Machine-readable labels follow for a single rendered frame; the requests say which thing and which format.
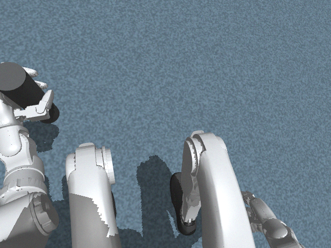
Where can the right robot hand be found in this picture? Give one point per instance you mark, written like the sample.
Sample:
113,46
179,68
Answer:
258,213

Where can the right robot arm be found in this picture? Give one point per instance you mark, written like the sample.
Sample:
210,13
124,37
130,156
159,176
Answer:
278,235

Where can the left robot arm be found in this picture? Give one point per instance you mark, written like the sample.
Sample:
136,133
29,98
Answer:
27,216

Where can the right robot foot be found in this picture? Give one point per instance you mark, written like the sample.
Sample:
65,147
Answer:
176,191

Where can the left robot hand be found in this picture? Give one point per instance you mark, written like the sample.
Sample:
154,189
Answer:
12,114

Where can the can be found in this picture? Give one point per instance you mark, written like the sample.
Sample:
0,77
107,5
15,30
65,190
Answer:
17,85

